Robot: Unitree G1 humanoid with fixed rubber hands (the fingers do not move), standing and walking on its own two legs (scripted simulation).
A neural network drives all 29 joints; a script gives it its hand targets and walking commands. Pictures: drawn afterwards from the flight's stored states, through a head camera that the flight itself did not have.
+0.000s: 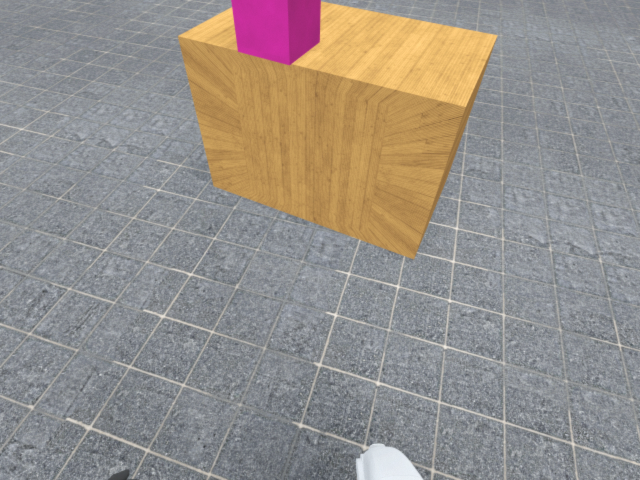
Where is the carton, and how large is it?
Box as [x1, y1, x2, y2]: [231, 0, 320, 64]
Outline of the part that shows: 231,0 238,51 290,64 319,41 320,0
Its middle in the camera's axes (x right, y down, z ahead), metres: -0.13 -0.76 +1.22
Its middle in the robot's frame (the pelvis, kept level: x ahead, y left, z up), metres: +1.44 +0.04 +0.04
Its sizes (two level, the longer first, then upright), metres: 0.210 0.200 0.250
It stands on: a pedestal, 0.69 m high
